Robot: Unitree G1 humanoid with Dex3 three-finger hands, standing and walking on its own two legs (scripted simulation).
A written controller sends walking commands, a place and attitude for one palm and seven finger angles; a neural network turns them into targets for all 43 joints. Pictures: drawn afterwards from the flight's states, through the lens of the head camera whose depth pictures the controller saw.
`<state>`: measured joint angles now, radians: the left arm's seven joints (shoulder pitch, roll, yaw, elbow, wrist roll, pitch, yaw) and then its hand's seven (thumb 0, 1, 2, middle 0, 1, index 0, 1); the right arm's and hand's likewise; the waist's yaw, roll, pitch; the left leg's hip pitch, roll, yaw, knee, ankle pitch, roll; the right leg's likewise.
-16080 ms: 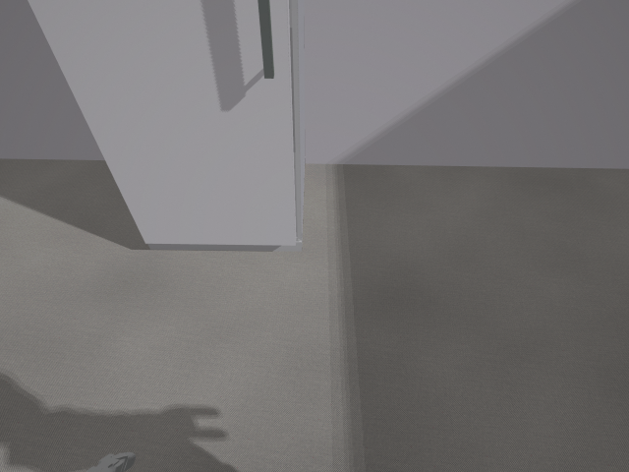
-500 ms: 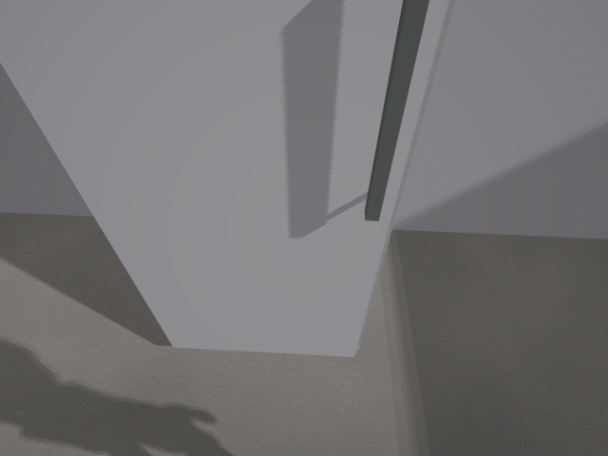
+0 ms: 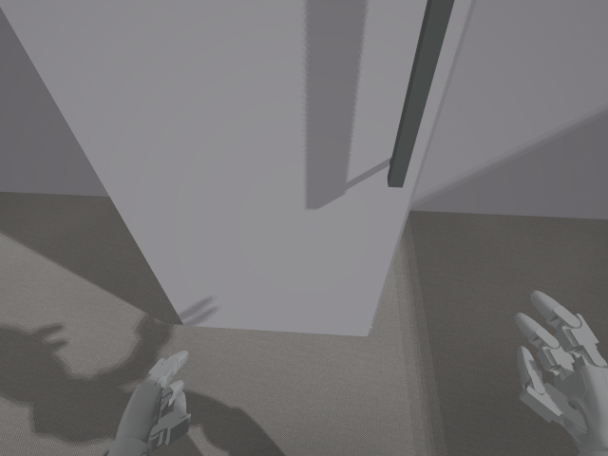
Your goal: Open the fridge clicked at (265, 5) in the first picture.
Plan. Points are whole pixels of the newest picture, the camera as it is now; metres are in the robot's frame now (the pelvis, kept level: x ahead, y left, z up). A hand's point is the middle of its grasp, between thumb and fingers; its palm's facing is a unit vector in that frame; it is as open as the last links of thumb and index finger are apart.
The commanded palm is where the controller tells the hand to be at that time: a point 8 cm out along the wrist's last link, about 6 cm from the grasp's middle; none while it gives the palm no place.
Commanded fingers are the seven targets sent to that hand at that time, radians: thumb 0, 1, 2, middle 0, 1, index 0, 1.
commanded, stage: raise the hand to about handle height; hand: right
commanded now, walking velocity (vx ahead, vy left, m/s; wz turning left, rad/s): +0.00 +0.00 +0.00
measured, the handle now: (423, 51) +0.54 -0.11 +0.27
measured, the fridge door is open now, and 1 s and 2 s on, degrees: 0 0 0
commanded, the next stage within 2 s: move the hooked fingers beside the handle in 1.80 s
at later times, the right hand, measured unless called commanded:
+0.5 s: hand (597, 357) +0.23 -0.27 +0.11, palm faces +0.04 +1.00 -0.07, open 10.9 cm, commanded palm +0.19 -0.32 +0.11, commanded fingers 0.00 0.06 -0.49 0.27 0.92 0.27 0.92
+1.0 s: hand out of the picture +0.25 -0.30 +0.19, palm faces +0.08 +0.99 -0.08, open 13.6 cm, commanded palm +0.21 -0.34 +0.20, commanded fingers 0.00 0.50 -0.30 0.30 1.20 0.30 1.20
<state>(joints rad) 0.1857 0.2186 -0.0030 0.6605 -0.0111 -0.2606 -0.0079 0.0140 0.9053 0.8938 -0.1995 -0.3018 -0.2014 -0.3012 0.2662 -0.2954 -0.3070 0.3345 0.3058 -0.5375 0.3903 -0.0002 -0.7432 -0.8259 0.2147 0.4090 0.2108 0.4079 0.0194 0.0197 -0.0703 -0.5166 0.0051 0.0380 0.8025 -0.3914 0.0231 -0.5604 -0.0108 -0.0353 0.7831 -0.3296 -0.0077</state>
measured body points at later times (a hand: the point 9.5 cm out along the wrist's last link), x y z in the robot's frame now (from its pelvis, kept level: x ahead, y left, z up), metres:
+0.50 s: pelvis +0.01 +0.00 +0.00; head +0.02 -0.01 +0.45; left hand +0.18 +0.22 -0.06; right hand +0.22 -0.33 +0.11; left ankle +0.01 +0.11 -0.71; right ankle +0.04 -0.11 -0.71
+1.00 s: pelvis +0.00 -0.02 +0.03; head -0.02 -0.01 +0.48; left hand +0.21 +0.18 -0.03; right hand +0.24 -0.36 +0.19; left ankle +0.01 +0.11 -0.71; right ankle +0.04 -0.11 -0.71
